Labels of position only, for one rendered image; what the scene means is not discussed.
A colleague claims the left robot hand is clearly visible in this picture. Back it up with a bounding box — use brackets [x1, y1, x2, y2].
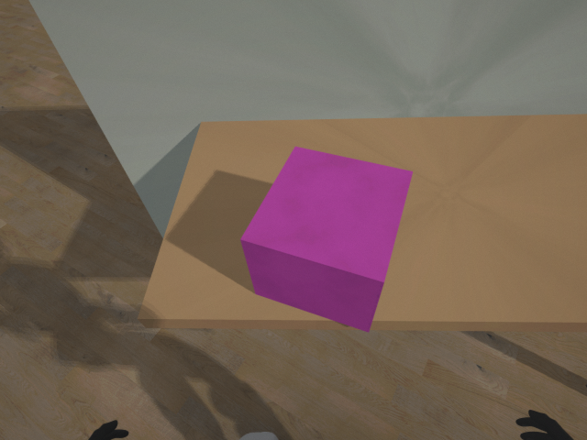
[88, 420, 128, 440]

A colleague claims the carton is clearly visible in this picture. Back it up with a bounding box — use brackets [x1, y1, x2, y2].
[240, 147, 413, 333]

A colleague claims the table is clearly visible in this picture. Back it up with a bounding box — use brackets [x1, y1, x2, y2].
[138, 114, 587, 387]

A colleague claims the right robot hand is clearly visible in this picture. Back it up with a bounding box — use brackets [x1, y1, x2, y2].
[515, 410, 574, 440]

